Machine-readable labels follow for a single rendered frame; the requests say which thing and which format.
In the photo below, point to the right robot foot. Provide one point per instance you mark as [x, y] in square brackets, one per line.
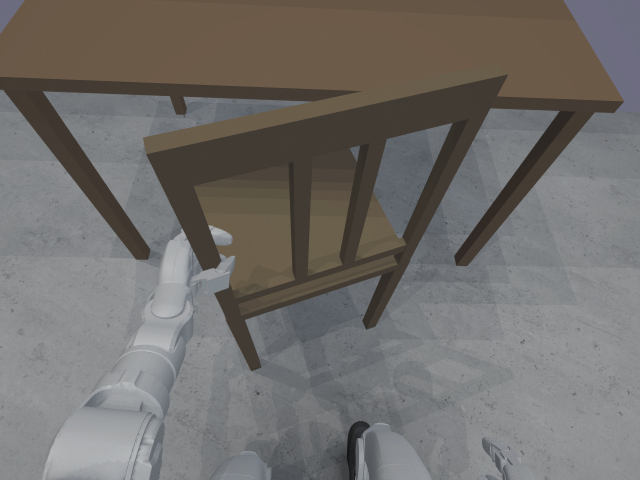
[355, 432]

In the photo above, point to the robot left forearm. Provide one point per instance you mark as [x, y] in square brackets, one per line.
[147, 368]

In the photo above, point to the table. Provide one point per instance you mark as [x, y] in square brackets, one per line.
[298, 50]

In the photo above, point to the robot left thigh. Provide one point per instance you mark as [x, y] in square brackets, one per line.
[242, 467]

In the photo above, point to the robot left hand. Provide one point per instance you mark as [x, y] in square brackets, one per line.
[179, 263]

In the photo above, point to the chair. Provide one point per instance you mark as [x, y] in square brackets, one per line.
[300, 208]

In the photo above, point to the robot right hand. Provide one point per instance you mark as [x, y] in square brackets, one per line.
[507, 461]

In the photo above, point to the robot left upper arm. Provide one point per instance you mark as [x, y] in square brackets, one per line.
[108, 444]

